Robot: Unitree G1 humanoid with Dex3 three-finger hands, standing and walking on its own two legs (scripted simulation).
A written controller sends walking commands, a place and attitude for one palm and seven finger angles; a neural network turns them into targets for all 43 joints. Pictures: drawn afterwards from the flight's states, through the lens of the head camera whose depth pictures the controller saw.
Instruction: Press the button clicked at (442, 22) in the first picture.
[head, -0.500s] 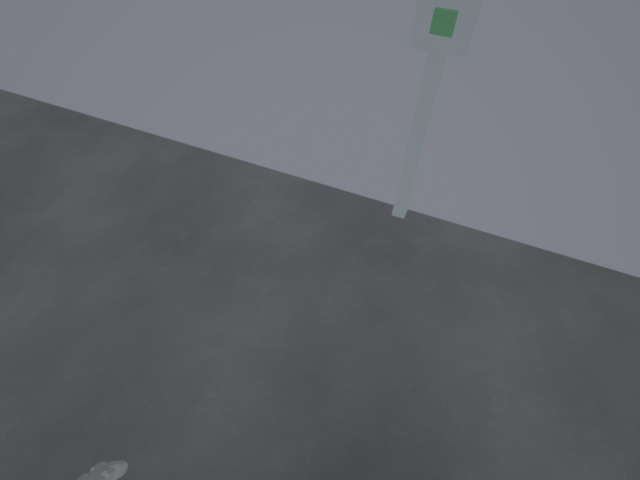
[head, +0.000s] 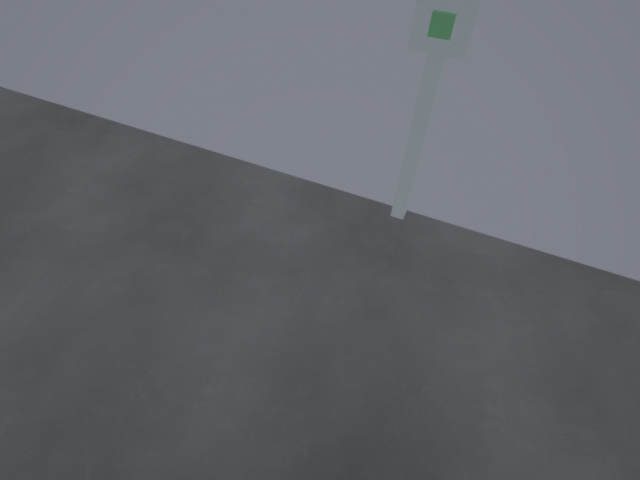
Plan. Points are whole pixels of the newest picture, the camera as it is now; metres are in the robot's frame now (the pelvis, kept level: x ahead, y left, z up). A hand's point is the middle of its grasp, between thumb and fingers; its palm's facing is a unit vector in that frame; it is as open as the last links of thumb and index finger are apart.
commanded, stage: stand and wait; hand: left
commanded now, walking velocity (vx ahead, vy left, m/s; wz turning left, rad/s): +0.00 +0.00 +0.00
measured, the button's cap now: (441, 24) +1.30 -0.29 +0.06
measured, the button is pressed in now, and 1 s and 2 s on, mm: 0 0 0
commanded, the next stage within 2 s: look at it before walking up in 0.44 s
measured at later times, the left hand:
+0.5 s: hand out of the picture +0.07 +0.24 -0.15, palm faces -0.05 -0.94 -0.33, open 7.4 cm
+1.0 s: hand out of the picture +0.08 +0.24 -0.15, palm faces -0.05 -0.94 -0.33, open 7.4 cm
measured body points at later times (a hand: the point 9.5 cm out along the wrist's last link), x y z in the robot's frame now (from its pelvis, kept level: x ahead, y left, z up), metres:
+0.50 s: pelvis -0.01 +0.00 +0.00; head +0.00 +0.00 +0.45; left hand +0.07 +0.29 -0.13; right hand +0.07 -0.30 -0.13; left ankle -0.01 +0.12 -0.74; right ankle -0.01 -0.13 -0.74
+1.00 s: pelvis +0.00 -0.01 +0.00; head +0.01 -0.01 +0.45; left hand +0.08 +0.29 -0.13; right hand +0.08 -0.30 -0.13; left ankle -0.01 +0.12 -0.74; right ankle -0.01 -0.13 -0.74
